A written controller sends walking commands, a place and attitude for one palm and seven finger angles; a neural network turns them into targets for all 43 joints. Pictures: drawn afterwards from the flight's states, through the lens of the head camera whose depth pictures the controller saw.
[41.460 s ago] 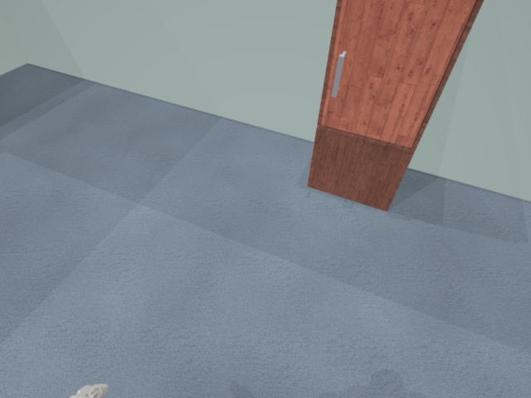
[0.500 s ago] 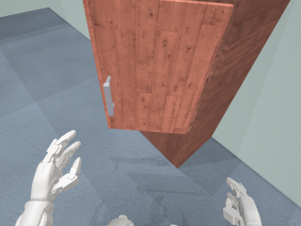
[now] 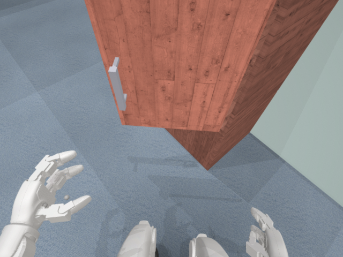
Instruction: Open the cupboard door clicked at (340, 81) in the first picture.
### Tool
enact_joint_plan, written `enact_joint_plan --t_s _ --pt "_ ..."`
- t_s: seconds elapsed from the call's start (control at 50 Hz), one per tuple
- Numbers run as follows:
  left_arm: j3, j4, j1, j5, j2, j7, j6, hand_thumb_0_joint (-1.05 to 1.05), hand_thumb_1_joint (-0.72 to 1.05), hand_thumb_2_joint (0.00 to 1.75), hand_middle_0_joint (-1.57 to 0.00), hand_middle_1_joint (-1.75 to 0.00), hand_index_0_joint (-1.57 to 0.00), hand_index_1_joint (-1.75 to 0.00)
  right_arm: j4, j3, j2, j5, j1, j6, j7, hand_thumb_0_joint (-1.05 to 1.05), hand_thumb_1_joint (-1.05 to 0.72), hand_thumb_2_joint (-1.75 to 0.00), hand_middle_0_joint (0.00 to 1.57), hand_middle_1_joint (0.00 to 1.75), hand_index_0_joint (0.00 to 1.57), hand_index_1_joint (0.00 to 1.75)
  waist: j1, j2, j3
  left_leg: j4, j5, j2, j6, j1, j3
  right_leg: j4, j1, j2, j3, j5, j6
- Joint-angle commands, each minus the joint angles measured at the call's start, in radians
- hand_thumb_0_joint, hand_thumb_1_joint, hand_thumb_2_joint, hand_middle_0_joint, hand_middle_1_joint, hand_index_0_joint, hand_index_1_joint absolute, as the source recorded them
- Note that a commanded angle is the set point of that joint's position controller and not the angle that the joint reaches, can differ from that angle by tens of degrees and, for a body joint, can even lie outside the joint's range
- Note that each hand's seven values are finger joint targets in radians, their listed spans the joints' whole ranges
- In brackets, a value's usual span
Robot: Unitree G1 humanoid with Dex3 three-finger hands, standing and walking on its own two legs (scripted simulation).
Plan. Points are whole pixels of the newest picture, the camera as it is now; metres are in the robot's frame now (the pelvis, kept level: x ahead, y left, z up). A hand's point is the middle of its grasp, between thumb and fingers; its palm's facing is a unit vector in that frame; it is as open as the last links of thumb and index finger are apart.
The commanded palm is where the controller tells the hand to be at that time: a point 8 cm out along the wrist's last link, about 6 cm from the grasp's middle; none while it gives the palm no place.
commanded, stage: raise the hand with hooked fingers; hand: left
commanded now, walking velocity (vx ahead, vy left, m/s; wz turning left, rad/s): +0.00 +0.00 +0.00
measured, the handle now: (119, 85) +0.56 +0.19 +0.01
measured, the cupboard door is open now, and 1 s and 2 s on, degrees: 45 45 45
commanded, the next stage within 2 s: move the hooked fingers beside the handle in 1.28 s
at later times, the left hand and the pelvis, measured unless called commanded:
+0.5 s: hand (38, 189) +0.24 +0.29 +0.03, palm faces +0.05 -1.00 -0.07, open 13.6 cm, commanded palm +0.23 +0.33 +0.03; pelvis -0.01 +0.03 +0.00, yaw +1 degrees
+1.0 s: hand (46, 176) +0.27 +0.29 +0.03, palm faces -0.01 -1.00 -0.05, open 14.0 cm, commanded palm +0.25 +0.34 +0.03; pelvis -0.01 +0.02 +0.00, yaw +0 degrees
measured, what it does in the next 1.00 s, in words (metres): stands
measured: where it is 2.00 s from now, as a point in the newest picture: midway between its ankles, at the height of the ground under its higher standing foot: outside the picture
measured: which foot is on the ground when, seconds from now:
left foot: down 0.00-1.00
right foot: down 0.00-1.00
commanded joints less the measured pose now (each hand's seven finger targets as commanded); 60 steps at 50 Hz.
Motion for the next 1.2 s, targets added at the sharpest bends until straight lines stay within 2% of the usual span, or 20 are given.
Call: enact_joint_plan --t_s 0.0,0.04,0.08,0.12,0.18,0.22,0.26,0.3,0.36,0.42,0.5,0.54,0.6,0.62,0.68,0.82,0.94,0.98,1.1,1.18 --pt "0.096 -0.244 0.009 -0.001 0.134 0.080 -0.208 0.00 -0.08 0.48 -0.27 -0.93 -0.27 -0.93 -0.121 -0.089 -0.157 -0.014 -0.046 -0.062 0.007 0.00 -0.90 -0.90 0.20 0.30 0.20 0.30 0.027 0.019 -0.257 -0.133 0.324 0.002 -0.027 0.262 -0.089 -0.147 0.137 -0.027 0.108 0.360 0.049" --pt "0.054 -0.177 -0.042 0.024 0.126 0.061 -0.239 0.00 -0.13 0.46 -0.27 -0.96 -0.27 -0.96 -0.109 -0.092 -0.180 -0.017 -0.032 -0.059 0.010 0.00 -0.90 -0.90 0.20 0.30 0.20 0.30 -0.008 0.003 -0.207 -0.116 0.276 0.004 -0.024 0.236 -0.096 -0.135 0.048 -0.018 0.096 0.271 0.041" --pt "0.022 -0.094 -0.038 0.030 0.111 0.024 -0.238 0.00 -0.17 0.44 -0.28 -0.99 -0.28 -0.99 -0.112 -0.095 -0.201 -0.009 -0.018 -0.060 0.008 0.00 -0.90 -0.90 0.20 0.30 0.20 0.30 -0.024 -0.003 -0.180 -0.125 0.206 0.002 -0.023 0.219 -0.104 -0.145 -0.002 -0.017 0.087 0.176 0.038" --pt "0.025 -0.074 -0.074 0.012 0.138 -0.020 -0.220 0.00 -0.22 0.42 -0.28 -1.02 -0.28 -1.02 -0.125 -0.095 -0.222 0.001 -0.009 -0.062 0.001 0.00 -0.90 -0.90 0.20 0.30 0.20 0.30 -0.021 0.009 -0.185 -0.144 0.166 0.002 -0.023 0.233 -0.114 -0.158 -0.014 -0.013 0.090 0.129 0.032" --pt "0.089 -0.193 -0.104 -0.010 0.212 -0.033 -0.213 0.00 -0.29 0.39 -0.29 -1.07 -0.29 -1.07 -0.148 -0.098 -0.232 0.006 -0.003 -0.074 -0.005 0.00 -0.90 -0.90 0.20 0.30 0.20 0.30 0.015 0.089 -0.326 -0.187 0.212 0.004 -0.032 0.354 -0.128 -0.156 0.026 -0.017 0.074 0.158 0.027" --pt "0.144 -0.249 -0.102 -0.017 0.262 -0.010 -0.217 0.00 -0.34 0.37 -0.29 -1.10 -0.29 -1.10 -0.149 -0.100 -0.231 0.001 0.003 -0.076 -0.004 0.00 -0.90 -0.90 0.20 0.30 0.20 0.30 0.035 0.110 -0.373 -0.200 0.286 0.011 -0.051 0.423 -0.148 -0.135 0.024 -0.007 0.056 0.195 0.019" --pt "0.144 -0.277 -0.089 -0.014 0.243 0.022 -0.234 0.00 -0.38 0.35 -0.29 -1.12 -0.29 -1.12 -0.146 -0.099 -0.222 -0.003 -0.001 -0.073 0.001 0.00 -0.90 -0.90 0.20 0.30 0.20 0.30 0.039 0.128 -0.367 -0.218 0.308 0.017 -0.068 0.468 -0.162 -0.130 -0.003 -0.009 0.043 0.191 0.019" --pt "0.127 -0.247 -0.095 -0.002 0.219 0.053 -0.241 0.00 -0.43 0.33 -0.29 -1.15 -0.29 -1.15 -0.139 -0.094 -0.221 -0.009 -0.006 -0.064 0.008 0.00 -0.90 -0.90 0.20 0.30 0.20 0.30 0.027 0.155 -0.305 -0.239 0.251 0.020 -0.081 0.462 -0.183 -0.122 -0.048 -0.010 0.028 0.156 0.018" --pt "0.105 -0.110 -0.125 0.016 0.202 0.048 -0.213 0.00 -0.50 0.30 -0.30 -1.20 -0.30 -1.20 -0.135 -0.089 -0.236 -0.009 -0.001 -0.045 0.008 0.00 -0.90 -0.90 0.20 0.30 0.20 0.30 -0.003 0.101 -0.223 -0.244 0.142 0.020 -0.077 0.386 -0.191 -0.121 -0.085 -0.009 0.021 0.116 0.022" --pt "0.070 0.001 -0.187 0.019 0.192 -0.004 -0.161 0.00 -0.50 0.30 -0.30 -1.20 -0.30 -1.20 -0.154 -0.083 -0.253 0.002 0.009 -0.031 0.000 0.00 -0.90 -0.90 0.20 0.30 0.20 0.30 -0.021 0.061 -0.166 -0.264 0.017 0.015 -0.067 0.331 -0.195 -0.142 -0.097 -0.006 0.029 0.071 0.023" --pt "0.095 -0.046 -0.290 0.011 0.252 -0.052 -0.144 0.00 -0.50 0.30 -0.30 -1.20 -0.30 -1.20 -0.167 -0.082 -0.263 0.009 0.016 -0.038 -0.008 0.00 -0.90 -0.90 0.20 0.30 0.20 0.30 -0.011 0.091 -0.247 -0.279 0.027 0.015 -0.070 0.402 -0.211 -0.150 -0.077 -0.010 0.037 0.077 0.020" --pt "0.134 -0.091 -0.333 0.004 0.295 -0.054 -0.172 0.00 -0.50 0.30 -0.30 -1.20 -0.30 -1.20 -0.162 -0.081 -0.264 0.003 0.017 -0.043 -0.010 0.00 -0.90 -0.90 0.20 0.30 0.20 0.30 0.003 0.130 -0.286 -0.277 0.069 0.018 -0.088 0.460 -0.227 -0.132 -0.098 -0.007 0.039 0.087 0.014" --pt "0.171 -0.076 -0.337 0.001 0.318 -0.036 -0.209 0.00 -0.50 0.30 -0.30 -1.20 -0.30 -1.20 -0.153 -0.076 -0.260 -0.005 0.014 -0.045 -0.009 0.00 -0.90 -0.90 0.20 0.30 0.20 0.30 0.010 0.127 -0.276 -0.280 0.063 0.019 -0.097 0.462 -0.240 -0.115 -0.119 -0.008 0.037 0.080 0.014" --pt "0.195 -0.048 -0.345 -0.003 0.342 -0.036 -0.213 0.00 -0.50 0.30 -0.30 -1.20 -0.30 -1.20 -0.148 -0.075 -0.259 -0.009 0.019 -0.043 -0.008 0.00 -0.90 -0.90 0.20 0.30 0.20 0.30 0.011 0.121 -0.268 -0.271 0.063 0.016 -0.094 0.440 -0.233 -0.114 -0.116 -0.004 0.036 0.079 0.010" --pt "0.196 0.052 -0.352 -0.014 0.326 -0.056 -0.199 0.00 -0.50 0.30 -0.30 -1.20 -0.30 -1.20 -0.144 -0.072 -0.259 -0.001 0.019 -0.031 -0.012 0.00 -0.90 -0.90 0.20 0.30 0.20 0.30 0.002 0.062 -0.250 -0.241 0.038 0.005 -0.063 0.350 -0.187 -0.135 -0.072 -0.010 0.046 0.067 0.018" --pt "0.147 0.068 -0.378 -0.028 0.312 -0.137 -0.136 0.00 -0.50 0.30 -0.30 -1.20 -0.30 -1.20 -0.156 -0.078 -0.270 0.011 0.044 -0.037 -0.011 0.00 -0.90 -0.90 0.20 0.30 0.20 0.30 0.003 0.098 -0.304 -0.227 0.151 0.009 -0.054 0.402 -0.176 -0.153 -0.050 -0.009 0.052 0.126 0.013" --pt "0.232 0.021 -0.361 -0.031 0.379 -0.086 -0.187 0.00 -0.50 0.30 -0.30 -1.20 -0.30 -1.20 -0.141 -0.080 -0.261 0.002 0.046 -0.041 -0.001 0.00 -0.90 -0.90 0.20 0.30 0.20 0.30 0.015 0.087 -0.310 -0.191 0.209 0.006 -0.045 0.364 -0.148 -0.143 -0.027 -0.007 0.061 0.147 0.015" --pt "0.226 0.032 -0.361 -0.029 0.363 -0.069 -0.200 0.00 -0.50 0.30 -0.30 -1.20 -0.30 -1.20 -0.139 -0.079 -0.257 0.001 0.040 -0.036 0.001 0.00 -0.90 -0.90 0.20 0.30 0.20 0.30 0.013 0.095 -0.284 -0.192 0.191 0.006 -0.046 0.348 -0.144 -0.140 -0.032 -0.009 0.061 0.139 0.017" --pt "0.179 0.035 -0.348 -0.022 0.329 -0.087 -0.182 0.00 -0.50 0.30 -0.30 -1.20 -0.30 -1.20 -0.143 -0.081 -0.260 0.007 0.046 -0.029 0.004 0.00 -0.90 -0.90 0.20 0.30 0.20 0.30 0.004 0.110 -0.326 -0.174 0.240 0.006 -0.038 0.363 -0.128 -0.146 -0.010 -0.010 0.071 0.179 0.023" --pt "0.173 0.041 -0.348 -0.026 0.330 -0.108 -0.161 0.00 -0.50 0.30 -0.30 -1.20 -0.30 -1.20 -0.142 -0.082 -0.261 0.011 0.047 -0.025 0.001 0.00 -0.90 -0.90 0.20 0.30 0.20 0.30 -0.009 0.074 -0.311 -0.163 0.244 0.006 -0.029 0.346 -0.122 -0.159 0.001 -0.008 0.079 0.193 0.026"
